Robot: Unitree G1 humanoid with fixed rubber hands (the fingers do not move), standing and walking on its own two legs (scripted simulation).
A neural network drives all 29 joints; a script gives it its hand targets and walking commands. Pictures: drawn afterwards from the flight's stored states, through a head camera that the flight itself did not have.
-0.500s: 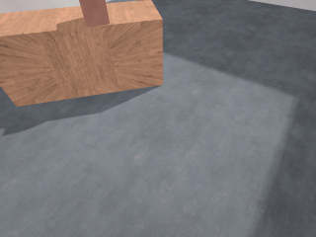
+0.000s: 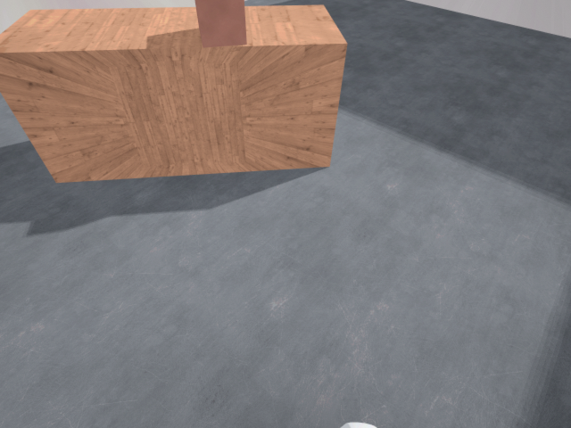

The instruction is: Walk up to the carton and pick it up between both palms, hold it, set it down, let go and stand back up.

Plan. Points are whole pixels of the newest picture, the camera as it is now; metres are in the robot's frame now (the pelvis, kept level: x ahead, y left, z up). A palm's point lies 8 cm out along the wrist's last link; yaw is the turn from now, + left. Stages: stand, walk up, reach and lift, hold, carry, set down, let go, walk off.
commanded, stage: walk up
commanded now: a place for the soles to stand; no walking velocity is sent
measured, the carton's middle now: (219, 8) +1.61 +0.27 +0.03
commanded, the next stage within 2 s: none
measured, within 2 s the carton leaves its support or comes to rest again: neither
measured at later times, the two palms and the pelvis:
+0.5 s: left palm (102, 400) +0.21 +0.30 -0.11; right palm (422, 305) +0.35 -0.23 -0.09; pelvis +0.22 +0.02 +0.01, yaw +7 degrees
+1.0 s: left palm (149, 224) +0.54 +0.31 -0.09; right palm (395, 254) +0.50 -0.22 -0.13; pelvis +0.45 +0.04 +0.00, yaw +4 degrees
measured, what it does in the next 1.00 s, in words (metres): walks ahead: right foot, then left foot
